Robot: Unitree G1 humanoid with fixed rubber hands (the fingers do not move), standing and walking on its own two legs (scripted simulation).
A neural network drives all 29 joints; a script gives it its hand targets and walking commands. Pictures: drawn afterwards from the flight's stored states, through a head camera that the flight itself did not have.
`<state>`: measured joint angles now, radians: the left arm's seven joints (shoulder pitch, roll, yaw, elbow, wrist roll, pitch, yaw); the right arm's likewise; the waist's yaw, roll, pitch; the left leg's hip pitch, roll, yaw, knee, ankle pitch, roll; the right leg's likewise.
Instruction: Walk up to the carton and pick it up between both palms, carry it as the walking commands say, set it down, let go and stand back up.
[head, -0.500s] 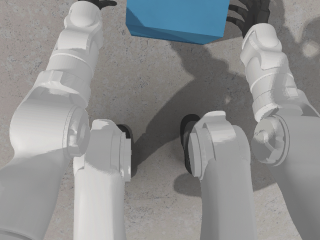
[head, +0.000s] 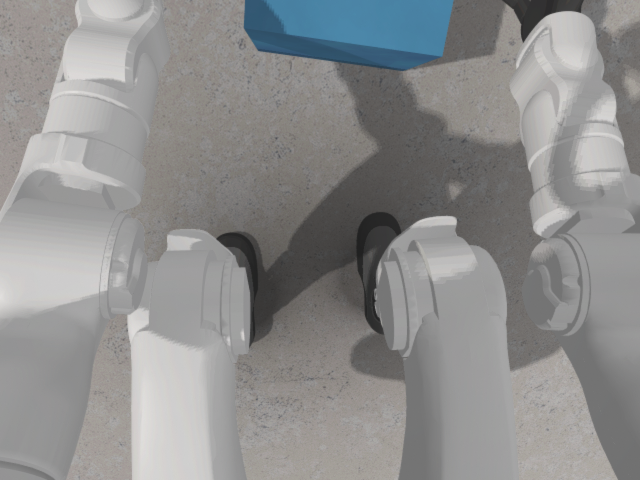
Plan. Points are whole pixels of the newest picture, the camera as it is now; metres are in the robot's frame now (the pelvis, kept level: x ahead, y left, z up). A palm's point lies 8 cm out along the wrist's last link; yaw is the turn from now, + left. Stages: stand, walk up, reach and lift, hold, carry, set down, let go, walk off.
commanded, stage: set down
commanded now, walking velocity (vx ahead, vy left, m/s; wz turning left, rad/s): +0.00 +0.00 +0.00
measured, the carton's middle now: out of the picture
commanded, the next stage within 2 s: let go in 1.22 s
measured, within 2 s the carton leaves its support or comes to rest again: neither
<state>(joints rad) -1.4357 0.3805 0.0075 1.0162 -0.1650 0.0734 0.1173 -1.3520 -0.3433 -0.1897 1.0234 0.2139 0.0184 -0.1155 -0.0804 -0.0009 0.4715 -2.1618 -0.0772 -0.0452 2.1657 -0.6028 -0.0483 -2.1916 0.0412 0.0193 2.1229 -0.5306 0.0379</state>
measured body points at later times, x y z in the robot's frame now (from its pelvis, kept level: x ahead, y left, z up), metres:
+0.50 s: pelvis +0.01 +0.00 +0.09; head +0.35 -0.02 +0.38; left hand +0.57 +0.13 -0.05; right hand +0.51 -0.24 -0.05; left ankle +0.11 +0.12 -0.35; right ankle +0.13 -0.12 -0.35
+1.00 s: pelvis +0.05 -0.01 +0.23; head +0.36 -0.02 +0.56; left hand +0.58 +0.14 +0.11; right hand +0.51 -0.26 +0.11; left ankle +0.11 +0.12 -0.35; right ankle +0.13 -0.12 -0.35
